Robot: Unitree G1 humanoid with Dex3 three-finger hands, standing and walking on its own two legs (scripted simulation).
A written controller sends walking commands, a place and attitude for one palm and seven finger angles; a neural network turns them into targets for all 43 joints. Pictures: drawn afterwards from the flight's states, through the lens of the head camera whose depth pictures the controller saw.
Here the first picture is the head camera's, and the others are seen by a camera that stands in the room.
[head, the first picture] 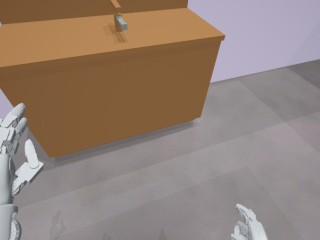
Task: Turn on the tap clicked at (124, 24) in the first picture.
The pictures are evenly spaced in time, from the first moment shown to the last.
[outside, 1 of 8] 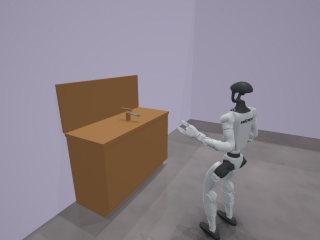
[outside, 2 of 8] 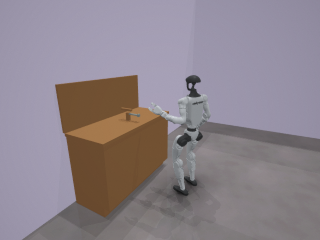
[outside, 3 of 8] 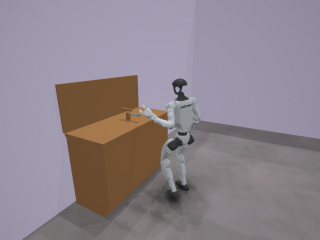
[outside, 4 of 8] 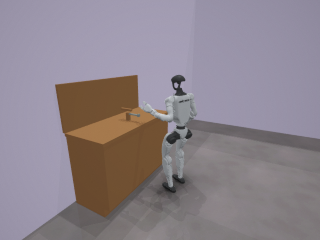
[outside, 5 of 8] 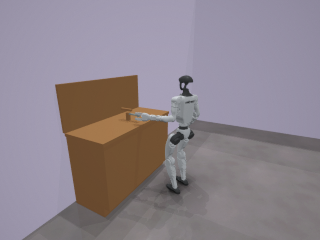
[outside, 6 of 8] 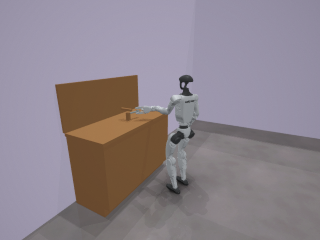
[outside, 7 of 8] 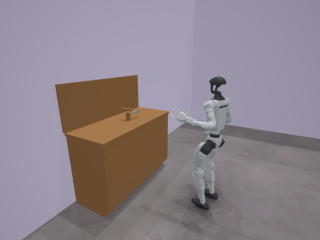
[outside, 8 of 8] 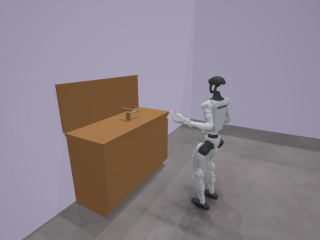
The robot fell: no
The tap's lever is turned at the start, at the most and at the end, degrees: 0 76 76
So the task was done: yes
